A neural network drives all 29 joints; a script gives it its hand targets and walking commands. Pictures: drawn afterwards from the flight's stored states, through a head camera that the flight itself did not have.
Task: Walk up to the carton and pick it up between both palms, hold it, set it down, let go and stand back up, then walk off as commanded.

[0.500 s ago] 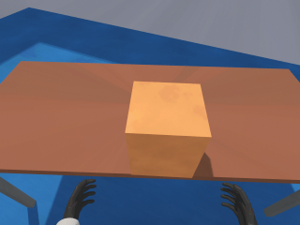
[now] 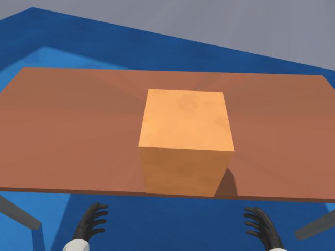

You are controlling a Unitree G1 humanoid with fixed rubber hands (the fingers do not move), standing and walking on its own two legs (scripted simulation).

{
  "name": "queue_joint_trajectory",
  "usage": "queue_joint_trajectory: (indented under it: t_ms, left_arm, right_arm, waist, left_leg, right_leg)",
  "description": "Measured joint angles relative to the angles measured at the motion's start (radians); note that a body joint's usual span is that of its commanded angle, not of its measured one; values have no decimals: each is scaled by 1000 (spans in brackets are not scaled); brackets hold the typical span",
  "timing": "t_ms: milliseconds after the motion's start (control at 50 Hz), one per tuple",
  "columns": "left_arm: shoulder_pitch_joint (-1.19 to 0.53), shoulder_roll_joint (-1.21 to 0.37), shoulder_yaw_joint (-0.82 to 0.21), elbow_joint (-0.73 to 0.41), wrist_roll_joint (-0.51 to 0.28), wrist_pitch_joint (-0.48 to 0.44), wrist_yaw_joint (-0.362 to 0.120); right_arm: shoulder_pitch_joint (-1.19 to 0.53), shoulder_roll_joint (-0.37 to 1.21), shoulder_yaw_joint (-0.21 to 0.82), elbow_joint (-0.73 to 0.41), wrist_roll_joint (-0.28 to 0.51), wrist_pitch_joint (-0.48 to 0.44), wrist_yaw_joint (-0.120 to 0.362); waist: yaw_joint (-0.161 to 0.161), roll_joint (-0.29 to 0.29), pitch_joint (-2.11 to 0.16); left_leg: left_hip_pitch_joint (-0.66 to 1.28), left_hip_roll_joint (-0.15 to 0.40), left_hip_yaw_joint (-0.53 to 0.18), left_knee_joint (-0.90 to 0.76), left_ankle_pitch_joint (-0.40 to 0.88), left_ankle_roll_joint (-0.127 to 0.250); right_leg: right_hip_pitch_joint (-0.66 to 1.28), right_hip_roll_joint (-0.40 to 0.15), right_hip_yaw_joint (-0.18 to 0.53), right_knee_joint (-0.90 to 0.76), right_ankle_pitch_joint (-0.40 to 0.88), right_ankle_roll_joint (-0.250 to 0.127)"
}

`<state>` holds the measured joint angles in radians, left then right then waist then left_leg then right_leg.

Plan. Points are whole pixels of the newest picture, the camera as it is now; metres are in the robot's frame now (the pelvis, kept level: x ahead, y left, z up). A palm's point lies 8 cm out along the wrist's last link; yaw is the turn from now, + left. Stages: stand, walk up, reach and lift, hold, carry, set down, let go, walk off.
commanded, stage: set down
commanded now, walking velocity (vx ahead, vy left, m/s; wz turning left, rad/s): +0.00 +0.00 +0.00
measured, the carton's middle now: (182, 145) +0.40 -0.01 -0.02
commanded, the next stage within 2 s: let go in 0.26 s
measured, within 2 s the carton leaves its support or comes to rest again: neither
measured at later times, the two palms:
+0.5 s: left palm (82, 236) +0.16 +0.23 -0.08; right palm (270, 247) +0.16 -0.22 -0.09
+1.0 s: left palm out of the picture +0.12 +0.30 -0.09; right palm out of the picture +0.13 -0.30 -0.09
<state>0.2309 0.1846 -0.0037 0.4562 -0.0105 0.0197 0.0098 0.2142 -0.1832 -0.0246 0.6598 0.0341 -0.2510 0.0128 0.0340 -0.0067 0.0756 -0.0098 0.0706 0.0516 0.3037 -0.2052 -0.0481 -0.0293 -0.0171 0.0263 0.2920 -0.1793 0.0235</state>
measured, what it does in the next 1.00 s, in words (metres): stands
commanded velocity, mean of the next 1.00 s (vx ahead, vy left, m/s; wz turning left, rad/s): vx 0.00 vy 0.00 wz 0.00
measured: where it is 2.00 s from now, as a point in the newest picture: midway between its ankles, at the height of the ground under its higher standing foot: outside the picture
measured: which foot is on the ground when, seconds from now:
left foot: down 0.00-1.00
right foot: down 0.00-1.00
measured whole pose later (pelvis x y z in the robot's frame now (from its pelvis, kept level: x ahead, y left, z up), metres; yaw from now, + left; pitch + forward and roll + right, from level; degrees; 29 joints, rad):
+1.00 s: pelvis +0.00 +0.00 -0.01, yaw +2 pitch -1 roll +0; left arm 0.18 0.38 0.04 0.71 0.03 0.01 -0.01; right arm 0.19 -0.40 -0.03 0.81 -0.03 -0.03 0.00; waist 0.01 -0.01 0.01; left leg -0.18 0.07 0.01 0.50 -0.29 -0.04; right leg -0.19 -0.02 0.00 0.48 -0.27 0.03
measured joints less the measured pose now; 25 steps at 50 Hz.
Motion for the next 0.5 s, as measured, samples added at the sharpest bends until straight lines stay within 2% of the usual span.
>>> queue_joint_trajectory:
  t_ms: [120,500]
  left_arm:
    - [-16,-3,1,-7,11,39,13]
    - [-57,7,12,44,21,102,-5]
  right_arm:
    - [-17,-7,-8,19,-15,22,10]
    - [-56,-11,-9,92,-47,41,4]
  waist:
    - [5,2,5]
    - [-13,8,20]
  left_leg:
    - [-8,-2,0,11,-2,2]
    - [-33,-3,-2,35,-16,3]
  right_leg:
    - [-8,-2,1,11,-3,0]
    - [-33,-4,0,35,-16,3]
